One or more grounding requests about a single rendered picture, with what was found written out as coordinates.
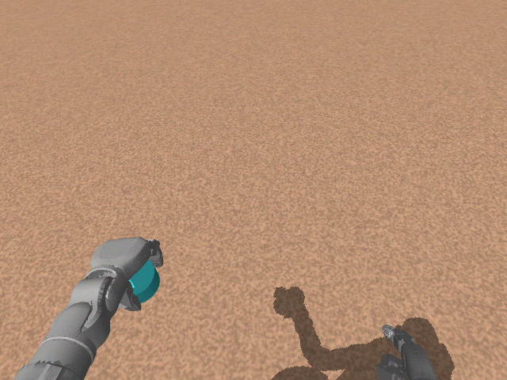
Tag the right robot hand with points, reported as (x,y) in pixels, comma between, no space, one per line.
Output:
(414,364)

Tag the left robot hand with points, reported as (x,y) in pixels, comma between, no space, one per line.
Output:
(129,255)

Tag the tin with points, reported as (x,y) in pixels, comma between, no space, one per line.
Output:
(145,282)

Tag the left robot arm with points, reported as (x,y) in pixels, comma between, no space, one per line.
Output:
(69,348)

